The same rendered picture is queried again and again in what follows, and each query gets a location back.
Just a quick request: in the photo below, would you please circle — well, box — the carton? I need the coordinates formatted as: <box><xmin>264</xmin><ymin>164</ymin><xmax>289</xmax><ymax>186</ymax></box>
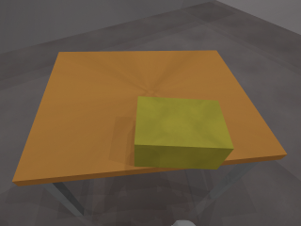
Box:
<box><xmin>134</xmin><ymin>96</ymin><xmax>234</xmax><ymax>170</ymax></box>

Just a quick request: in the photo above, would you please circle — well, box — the table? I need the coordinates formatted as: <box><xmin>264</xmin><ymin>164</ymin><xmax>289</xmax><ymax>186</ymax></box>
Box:
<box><xmin>12</xmin><ymin>50</ymin><xmax>287</xmax><ymax>217</ymax></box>

